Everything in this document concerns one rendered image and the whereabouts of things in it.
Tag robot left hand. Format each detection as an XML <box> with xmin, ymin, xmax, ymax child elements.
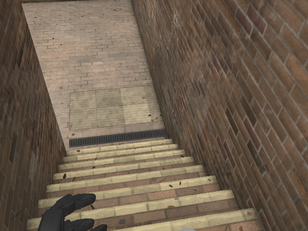
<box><xmin>38</xmin><ymin>193</ymin><xmax>108</xmax><ymax>231</ymax></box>

